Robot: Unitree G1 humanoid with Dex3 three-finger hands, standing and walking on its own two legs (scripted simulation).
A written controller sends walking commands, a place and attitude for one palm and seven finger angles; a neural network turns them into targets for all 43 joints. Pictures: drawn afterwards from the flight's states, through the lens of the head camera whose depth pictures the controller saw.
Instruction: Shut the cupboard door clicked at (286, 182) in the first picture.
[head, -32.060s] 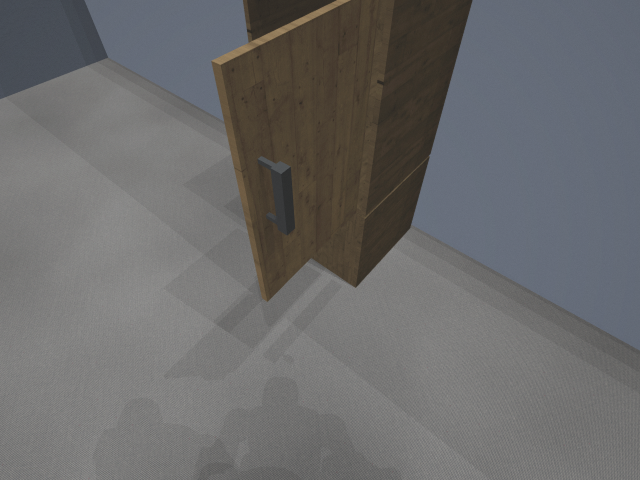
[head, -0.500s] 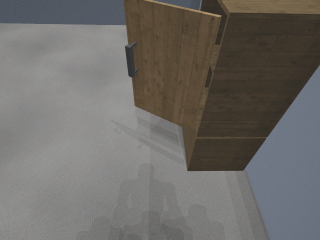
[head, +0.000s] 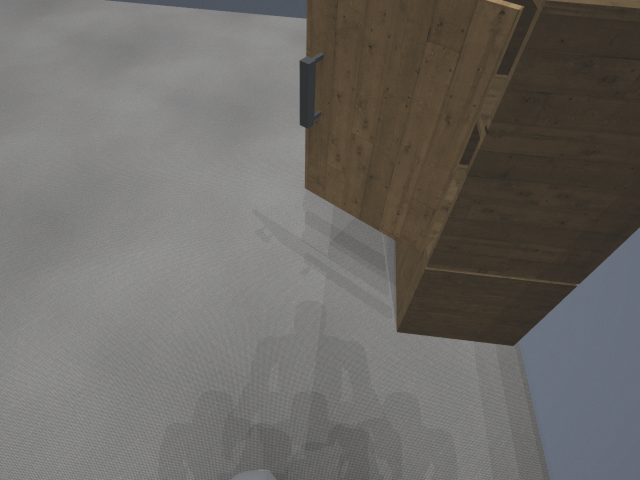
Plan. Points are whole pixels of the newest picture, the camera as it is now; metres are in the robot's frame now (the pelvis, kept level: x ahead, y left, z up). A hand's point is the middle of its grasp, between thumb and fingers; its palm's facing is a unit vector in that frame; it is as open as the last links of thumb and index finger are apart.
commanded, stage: walk to a spot facing it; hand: left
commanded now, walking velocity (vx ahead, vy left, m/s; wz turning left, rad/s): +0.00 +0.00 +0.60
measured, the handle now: (313, 91) +0.87 +0.04 +0.01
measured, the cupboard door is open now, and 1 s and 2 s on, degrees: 59 59 59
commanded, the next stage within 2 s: none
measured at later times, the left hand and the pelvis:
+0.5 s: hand out of the picture +0.07 +0.22 -0.14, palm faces +0.25 -0.92 -0.29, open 7.4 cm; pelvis +0.00 -0.02 +0.01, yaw +17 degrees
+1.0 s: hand out of the picture -0.11 +0.16 -0.18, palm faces +0.60 -0.75 -0.27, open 7.4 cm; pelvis +0.00 -0.03 -0.01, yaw +37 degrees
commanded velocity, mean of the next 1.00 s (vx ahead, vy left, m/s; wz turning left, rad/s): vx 0.00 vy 0.00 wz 0.60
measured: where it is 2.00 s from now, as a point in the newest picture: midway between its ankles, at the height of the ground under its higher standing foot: outside the picture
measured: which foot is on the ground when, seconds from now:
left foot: down 0.00-0.52, up 0.54-0.90, down 0.92-1.00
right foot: down 0.00-0.08, up 0.10-0.52, down 0.54-0.92, up 0.94-1.00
